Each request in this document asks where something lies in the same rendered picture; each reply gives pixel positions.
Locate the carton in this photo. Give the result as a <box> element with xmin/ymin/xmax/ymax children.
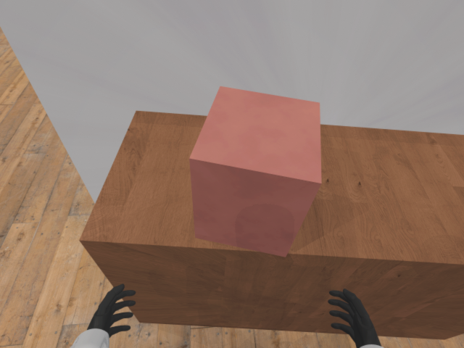
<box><xmin>189</xmin><ymin>86</ymin><xmax>322</xmax><ymax>257</ymax></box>

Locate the robot left forearm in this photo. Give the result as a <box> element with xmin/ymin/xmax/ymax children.
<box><xmin>70</xmin><ymin>328</ymin><xmax>109</xmax><ymax>348</ymax></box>

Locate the robot left hand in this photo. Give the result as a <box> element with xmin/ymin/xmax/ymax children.
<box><xmin>87</xmin><ymin>284</ymin><xmax>136</xmax><ymax>338</ymax></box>

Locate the robot right hand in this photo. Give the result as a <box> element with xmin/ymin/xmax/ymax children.
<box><xmin>328</xmin><ymin>289</ymin><xmax>381</xmax><ymax>348</ymax></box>

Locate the pedestal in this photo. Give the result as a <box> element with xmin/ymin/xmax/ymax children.
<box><xmin>79</xmin><ymin>111</ymin><xmax>464</xmax><ymax>340</ymax></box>

